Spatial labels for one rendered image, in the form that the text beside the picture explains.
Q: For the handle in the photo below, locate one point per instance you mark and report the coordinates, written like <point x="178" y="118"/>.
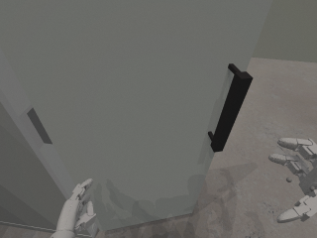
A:
<point x="238" y="90"/>

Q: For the robot right hand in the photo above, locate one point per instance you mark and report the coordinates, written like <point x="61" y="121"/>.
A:
<point x="307" y="205"/>

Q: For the fridge door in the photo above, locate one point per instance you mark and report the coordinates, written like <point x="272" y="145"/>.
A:
<point x="127" y="91"/>

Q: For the robot left hand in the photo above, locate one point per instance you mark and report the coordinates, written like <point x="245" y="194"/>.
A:
<point x="69" y="217"/>

